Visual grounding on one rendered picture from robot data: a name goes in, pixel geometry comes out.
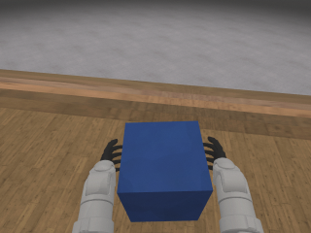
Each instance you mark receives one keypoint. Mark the left robot hand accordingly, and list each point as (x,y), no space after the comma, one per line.
(109,155)

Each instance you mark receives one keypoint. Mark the carton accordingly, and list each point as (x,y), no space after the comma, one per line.
(164,174)

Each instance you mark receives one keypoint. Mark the robot right forearm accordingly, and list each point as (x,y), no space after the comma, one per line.
(234,199)

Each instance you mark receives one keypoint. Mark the right robot hand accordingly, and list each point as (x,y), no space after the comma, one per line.
(217,151)

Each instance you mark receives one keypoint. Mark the robot left forearm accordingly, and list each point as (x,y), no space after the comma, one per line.
(97,202)

